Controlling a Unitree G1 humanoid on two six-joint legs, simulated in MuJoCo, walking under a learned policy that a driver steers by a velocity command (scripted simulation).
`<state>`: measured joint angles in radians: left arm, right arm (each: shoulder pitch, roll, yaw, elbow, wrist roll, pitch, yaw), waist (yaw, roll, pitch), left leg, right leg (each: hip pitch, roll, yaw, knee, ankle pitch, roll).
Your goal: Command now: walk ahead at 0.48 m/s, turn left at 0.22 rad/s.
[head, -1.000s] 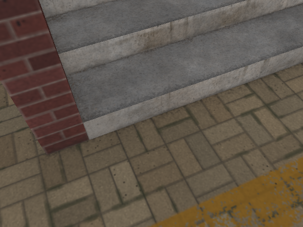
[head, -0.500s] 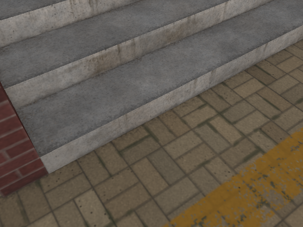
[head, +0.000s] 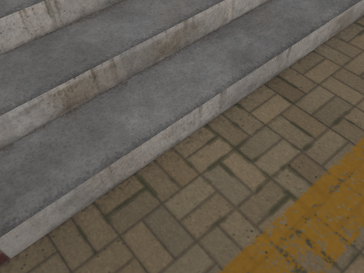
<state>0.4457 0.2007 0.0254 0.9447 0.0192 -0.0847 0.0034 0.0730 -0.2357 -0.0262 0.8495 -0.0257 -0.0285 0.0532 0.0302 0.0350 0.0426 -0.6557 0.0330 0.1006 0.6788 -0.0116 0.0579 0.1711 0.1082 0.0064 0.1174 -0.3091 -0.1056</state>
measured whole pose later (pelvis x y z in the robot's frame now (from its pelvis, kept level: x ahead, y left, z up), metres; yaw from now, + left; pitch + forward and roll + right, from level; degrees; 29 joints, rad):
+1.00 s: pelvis +0.56 +0.06 +0.01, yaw +24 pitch +1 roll -1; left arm 0.43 0.23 0.03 0.95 0.01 -0.10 -0.02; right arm 0.08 -0.25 -0.01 0.83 -0.04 -0.04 0.04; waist 0.06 0.04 0.03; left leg -0.57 0.05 0.01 0.73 -0.13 0.02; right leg -0.04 0.06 -0.06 0.23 -0.22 -0.05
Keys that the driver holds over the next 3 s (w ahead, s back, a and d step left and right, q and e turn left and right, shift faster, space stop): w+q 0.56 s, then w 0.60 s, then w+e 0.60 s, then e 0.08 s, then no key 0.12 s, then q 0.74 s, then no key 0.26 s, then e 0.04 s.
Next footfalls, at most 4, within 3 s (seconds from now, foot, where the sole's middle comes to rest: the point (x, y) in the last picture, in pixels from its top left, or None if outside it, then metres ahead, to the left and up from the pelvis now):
0.10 left None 0.23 0.06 -0.77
0.62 right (212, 240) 0.58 -0.04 -0.77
1.12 left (146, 213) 0.69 0.22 -0.77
1.72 right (170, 102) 1.15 0.14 -0.62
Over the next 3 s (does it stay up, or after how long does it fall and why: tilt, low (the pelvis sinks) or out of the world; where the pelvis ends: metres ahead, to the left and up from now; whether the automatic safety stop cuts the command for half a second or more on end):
stays up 1.44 0.23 0.29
